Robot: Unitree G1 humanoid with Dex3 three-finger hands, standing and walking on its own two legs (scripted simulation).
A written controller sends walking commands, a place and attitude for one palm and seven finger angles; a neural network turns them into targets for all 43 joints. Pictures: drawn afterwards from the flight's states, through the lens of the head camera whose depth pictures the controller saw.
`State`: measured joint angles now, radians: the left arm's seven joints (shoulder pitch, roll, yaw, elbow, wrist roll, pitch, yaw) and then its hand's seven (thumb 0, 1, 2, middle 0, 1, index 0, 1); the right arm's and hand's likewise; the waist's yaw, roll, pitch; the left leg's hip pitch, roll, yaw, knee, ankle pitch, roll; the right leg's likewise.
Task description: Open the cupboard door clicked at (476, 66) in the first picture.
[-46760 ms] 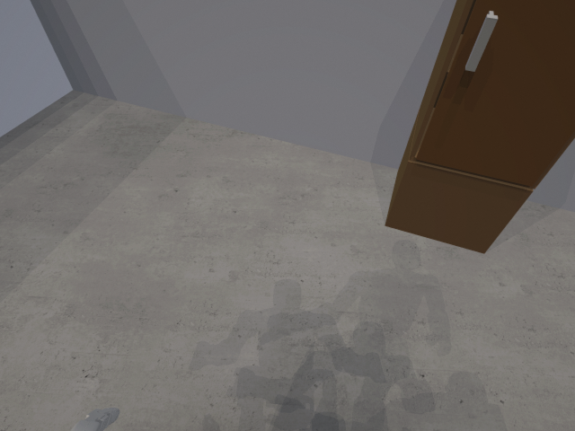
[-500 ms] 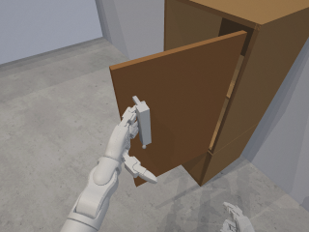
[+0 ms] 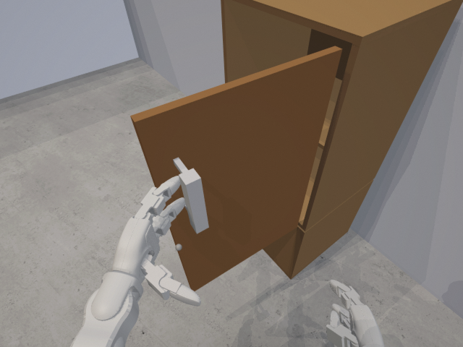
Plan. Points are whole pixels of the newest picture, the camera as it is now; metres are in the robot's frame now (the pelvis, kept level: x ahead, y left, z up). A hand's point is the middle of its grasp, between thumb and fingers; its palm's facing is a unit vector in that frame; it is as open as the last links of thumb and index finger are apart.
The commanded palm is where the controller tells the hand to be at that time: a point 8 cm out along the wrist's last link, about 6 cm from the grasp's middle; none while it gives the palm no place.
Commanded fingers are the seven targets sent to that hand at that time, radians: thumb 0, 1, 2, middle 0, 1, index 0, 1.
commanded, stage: slide the hand sideways off the handle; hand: left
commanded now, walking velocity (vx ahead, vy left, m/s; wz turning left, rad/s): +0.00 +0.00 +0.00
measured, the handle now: (189, 195) +0.34 +0.10 +0.11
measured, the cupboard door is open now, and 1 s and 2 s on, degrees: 86 86 86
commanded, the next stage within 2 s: draw the hand back to the body in 0.48 s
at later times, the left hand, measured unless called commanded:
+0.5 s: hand (127, 272) +0.20 +0.17 +0.10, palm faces -0.07 -1.00 -0.07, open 16.3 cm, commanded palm +0.18 +0.22 +0.10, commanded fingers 0.00 -0.50 0.30 -0.15 -0.30 -0.15 -0.30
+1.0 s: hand (94, 265) +0.20 +0.21 +0.12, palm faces -0.06 -0.99 -0.09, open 16.3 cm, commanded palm +0.17 +0.26 +0.13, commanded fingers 0.00 -0.43 0.33 -0.15 -0.30 -0.15 -0.30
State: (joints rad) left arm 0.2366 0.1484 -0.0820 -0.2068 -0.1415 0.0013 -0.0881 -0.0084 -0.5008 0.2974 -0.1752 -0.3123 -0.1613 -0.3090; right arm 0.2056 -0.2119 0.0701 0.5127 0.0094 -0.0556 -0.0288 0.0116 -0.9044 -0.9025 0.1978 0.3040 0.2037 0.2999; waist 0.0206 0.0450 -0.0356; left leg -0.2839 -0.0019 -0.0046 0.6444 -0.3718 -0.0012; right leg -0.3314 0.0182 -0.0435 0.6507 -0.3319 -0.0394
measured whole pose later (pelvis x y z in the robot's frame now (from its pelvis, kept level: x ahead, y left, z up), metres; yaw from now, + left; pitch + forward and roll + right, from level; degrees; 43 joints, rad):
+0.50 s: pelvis +0.00 +0.00 -0.01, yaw +1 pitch +2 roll -1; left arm 0.40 0.24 0.13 -0.21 -0.28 -0.13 -0.30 -0.01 -0.50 0.30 -0.15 -0.30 -0.15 -0.30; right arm 0.24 -0.26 0.04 0.55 0.03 -0.21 -0.07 0.01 -0.90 -0.90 0.20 0.30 0.20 0.30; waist 0.03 0.06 -0.05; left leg -0.35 0.01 -0.03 0.71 -0.40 0.00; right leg -0.37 0.02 -0.07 0.68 -0.35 -0.04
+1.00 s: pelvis +0.00 +0.03 +0.00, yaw +1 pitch +0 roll -1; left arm 0.41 0.27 0.16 -0.34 -0.27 0.02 -0.28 -0.01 -0.50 0.30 -0.15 -0.30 -0.15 -0.30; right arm 0.24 -0.23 0.08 0.56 0.04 -0.24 -0.07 0.01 -0.90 -0.90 0.20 0.30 0.21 0.30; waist 0.04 0.05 -0.06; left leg -0.28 -0.02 -0.01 0.67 -0.39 0.04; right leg -0.30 0.00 -0.05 0.62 -0.32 0.00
